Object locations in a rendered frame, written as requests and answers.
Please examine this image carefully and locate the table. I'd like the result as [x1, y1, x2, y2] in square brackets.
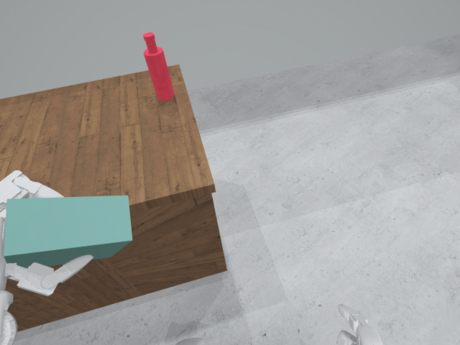
[0, 65, 227, 332]

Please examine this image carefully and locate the left robot hand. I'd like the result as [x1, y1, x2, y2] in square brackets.
[0, 170, 93, 296]

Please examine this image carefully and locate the right robot hand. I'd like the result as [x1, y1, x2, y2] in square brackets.
[334, 304, 383, 345]

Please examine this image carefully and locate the left robot forearm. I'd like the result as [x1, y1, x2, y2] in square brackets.
[0, 290, 17, 345]

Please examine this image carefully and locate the sponge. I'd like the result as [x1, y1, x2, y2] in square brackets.
[4, 195, 132, 268]

